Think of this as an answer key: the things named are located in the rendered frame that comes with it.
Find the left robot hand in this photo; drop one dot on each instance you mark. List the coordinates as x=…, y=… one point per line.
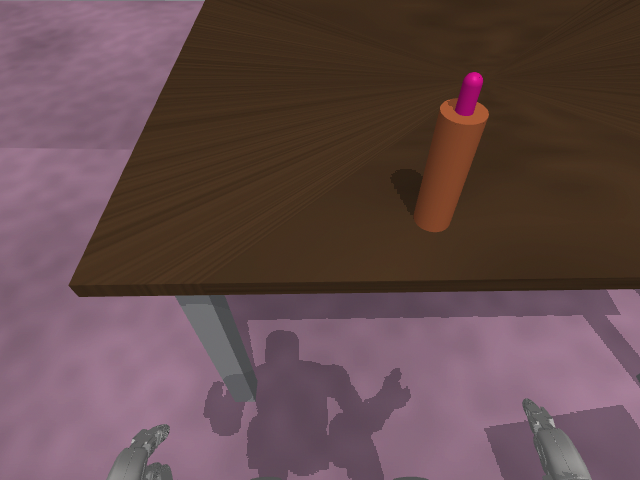
x=131, y=463

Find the bottle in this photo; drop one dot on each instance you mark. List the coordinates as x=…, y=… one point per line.
x=459, y=127

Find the right robot hand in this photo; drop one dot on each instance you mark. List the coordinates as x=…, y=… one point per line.
x=559, y=457

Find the table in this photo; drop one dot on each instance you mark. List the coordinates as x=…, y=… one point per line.
x=286, y=151

